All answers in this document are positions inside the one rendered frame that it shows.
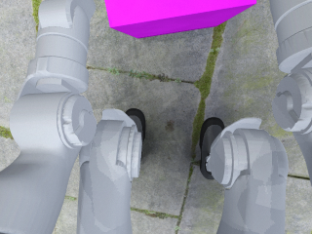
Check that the left robot upper arm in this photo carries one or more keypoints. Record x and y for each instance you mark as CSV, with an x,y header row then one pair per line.
x,y
50,130

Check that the carton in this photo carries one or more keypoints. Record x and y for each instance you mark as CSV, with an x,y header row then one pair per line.
x,y
148,18

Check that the right robot foot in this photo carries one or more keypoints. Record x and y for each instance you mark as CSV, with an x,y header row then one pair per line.
x,y
210,129

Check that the right robot forearm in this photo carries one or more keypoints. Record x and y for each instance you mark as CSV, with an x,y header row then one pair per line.
x,y
293,24

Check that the right robot upper arm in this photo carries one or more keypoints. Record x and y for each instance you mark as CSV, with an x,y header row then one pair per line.
x,y
292,110

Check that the left robot forearm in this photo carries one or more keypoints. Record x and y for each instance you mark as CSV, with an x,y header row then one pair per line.
x,y
62,44

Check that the left robot shin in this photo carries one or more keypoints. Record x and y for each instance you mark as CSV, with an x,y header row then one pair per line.
x,y
107,114

